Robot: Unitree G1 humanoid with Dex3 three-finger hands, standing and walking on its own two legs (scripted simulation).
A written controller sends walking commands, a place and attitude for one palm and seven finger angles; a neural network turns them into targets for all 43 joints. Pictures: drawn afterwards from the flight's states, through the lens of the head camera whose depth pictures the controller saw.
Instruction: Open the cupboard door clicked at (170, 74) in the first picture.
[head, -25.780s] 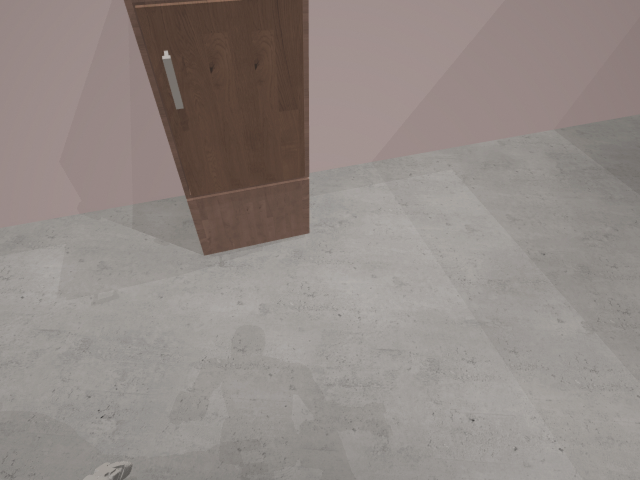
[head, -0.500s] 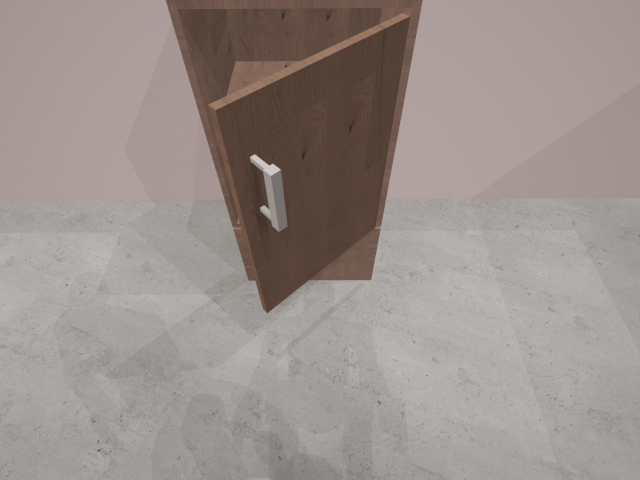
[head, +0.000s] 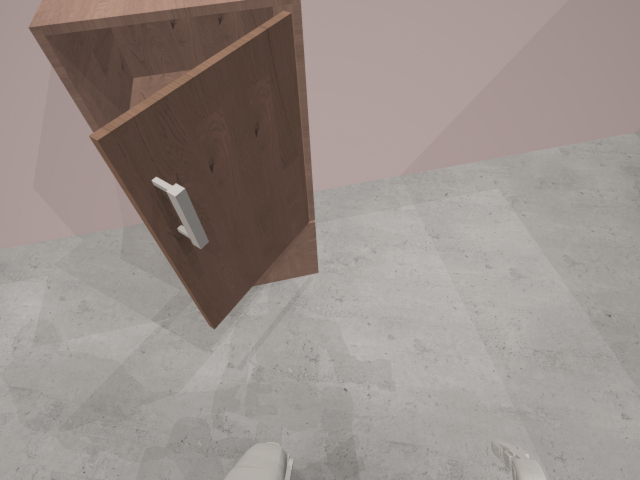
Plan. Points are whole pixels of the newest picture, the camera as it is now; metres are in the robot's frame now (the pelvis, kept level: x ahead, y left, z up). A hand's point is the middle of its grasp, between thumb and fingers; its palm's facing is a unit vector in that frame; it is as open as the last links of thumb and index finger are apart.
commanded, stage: walk to a spot facing it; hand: left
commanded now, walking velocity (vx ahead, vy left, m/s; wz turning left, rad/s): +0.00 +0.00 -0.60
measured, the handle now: (180, 213) +0.48 +0.29 -0.01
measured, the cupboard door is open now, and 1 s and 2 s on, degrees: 43 43 43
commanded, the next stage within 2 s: none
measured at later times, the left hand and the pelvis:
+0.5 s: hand (151, 476) +0.12 +0.27 -0.17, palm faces -0.27 -0.93 -0.23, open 7.4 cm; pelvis -0.01 +0.07 +0.00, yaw -20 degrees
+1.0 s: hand (244, 467) +0.15 +0.14 -0.16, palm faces -0.55 -0.81 -0.21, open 7.4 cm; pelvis -0.03 +0.04 +0.00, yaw -36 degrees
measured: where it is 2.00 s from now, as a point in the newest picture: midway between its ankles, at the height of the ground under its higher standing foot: outside the picture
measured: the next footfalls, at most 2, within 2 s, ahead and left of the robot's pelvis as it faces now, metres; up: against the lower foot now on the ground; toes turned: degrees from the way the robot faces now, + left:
left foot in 0.24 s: +0.07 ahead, +0.16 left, +0.00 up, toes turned -11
right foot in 0.68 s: -0.03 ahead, -0.07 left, +0.00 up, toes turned -32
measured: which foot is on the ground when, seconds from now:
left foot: up 0.00-0.22, down 0.24-0.68, up 0.70-1.00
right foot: down 0.00-0.24, up 0.26-0.66, down 0.68-1.00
